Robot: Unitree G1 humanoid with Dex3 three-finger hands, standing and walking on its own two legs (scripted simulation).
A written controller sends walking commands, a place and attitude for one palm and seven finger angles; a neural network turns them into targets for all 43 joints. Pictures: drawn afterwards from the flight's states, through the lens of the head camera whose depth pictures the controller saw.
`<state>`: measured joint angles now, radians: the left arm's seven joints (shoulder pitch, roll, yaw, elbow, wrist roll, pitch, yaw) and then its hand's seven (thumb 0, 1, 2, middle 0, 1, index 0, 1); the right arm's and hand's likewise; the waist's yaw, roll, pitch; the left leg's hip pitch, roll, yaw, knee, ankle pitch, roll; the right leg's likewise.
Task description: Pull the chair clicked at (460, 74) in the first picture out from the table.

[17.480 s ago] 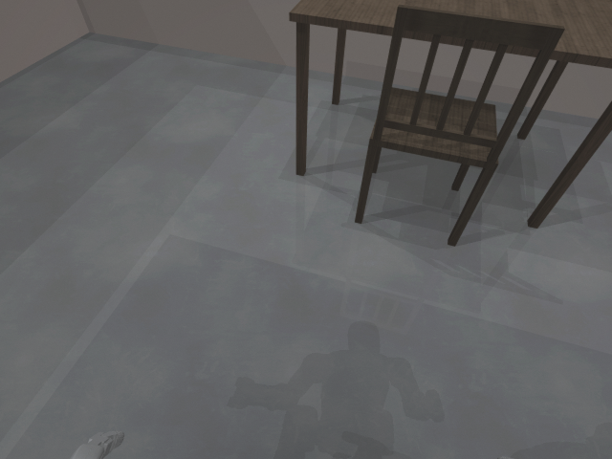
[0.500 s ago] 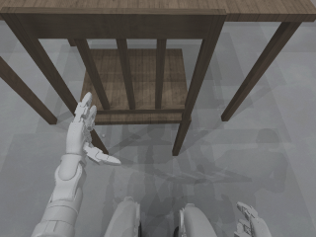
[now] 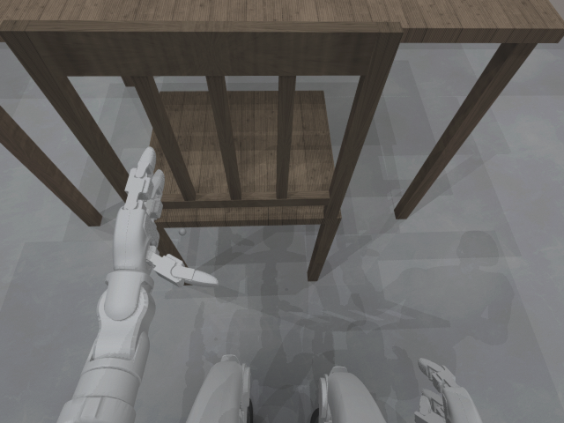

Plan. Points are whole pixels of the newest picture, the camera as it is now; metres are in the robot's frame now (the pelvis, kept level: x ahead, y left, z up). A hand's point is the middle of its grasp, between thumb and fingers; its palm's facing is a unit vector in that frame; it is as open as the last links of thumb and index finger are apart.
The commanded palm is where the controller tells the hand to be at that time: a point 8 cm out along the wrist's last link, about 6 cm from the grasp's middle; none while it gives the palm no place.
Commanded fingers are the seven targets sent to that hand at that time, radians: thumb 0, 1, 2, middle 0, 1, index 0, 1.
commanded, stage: aim the fingers beside a spindle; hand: left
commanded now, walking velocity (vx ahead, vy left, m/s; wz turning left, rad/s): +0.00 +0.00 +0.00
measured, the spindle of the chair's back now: (227, 148) +0.51 +0.10 +0.02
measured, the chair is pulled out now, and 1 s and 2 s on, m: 0.00 0.00 0.00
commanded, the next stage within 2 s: push the fingers through the gap in 0.72 s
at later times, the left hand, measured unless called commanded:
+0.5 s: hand (188, 240) +0.36 +0.15 +0.00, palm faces +0.02 -1.00 -0.04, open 16.9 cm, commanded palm +0.34 +0.20 +0.02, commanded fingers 0.00 -0.50 0.30 -0.06 -0.08 -0.06 -0.08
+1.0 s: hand (188, 236) +0.36 +0.14 +0.02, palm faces +0.04 -1.00 -0.07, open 17.0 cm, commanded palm +0.34 +0.20 +0.02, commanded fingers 0.00 -0.50 0.30 -0.06 -0.08 -0.06 -0.08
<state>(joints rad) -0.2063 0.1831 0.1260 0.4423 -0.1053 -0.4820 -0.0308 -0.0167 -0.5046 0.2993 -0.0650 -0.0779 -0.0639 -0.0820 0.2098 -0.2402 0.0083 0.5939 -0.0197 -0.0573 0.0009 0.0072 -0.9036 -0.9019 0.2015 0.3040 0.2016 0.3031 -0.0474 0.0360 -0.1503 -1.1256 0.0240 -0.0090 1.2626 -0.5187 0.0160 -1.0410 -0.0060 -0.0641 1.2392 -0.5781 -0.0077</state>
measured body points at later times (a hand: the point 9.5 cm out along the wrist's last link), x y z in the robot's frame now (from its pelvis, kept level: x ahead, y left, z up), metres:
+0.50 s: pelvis +0.00 -0.01 +0.00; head +0.11 +0.00 +0.43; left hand +0.36 +0.20 +0.01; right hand +0.14 -0.26 -0.12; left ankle +0.04 +0.11 -0.63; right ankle +0.01 -0.12 -0.63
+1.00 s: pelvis -0.01 -0.01 -0.01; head +0.10 +0.00 +0.43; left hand +0.35 +0.20 +0.03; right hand +0.14 -0.25 -0.12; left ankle +0.04 +0.11 -0.63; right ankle +0.01 -0.12 -0.63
